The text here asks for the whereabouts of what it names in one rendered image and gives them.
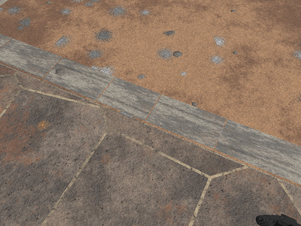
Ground right robot hand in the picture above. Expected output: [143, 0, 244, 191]
[256, 214, 301, 226]

